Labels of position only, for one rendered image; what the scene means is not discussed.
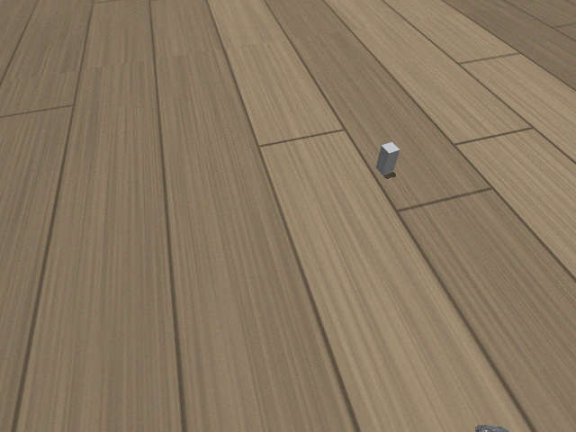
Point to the carton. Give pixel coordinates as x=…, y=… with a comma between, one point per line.
x=387, y=158

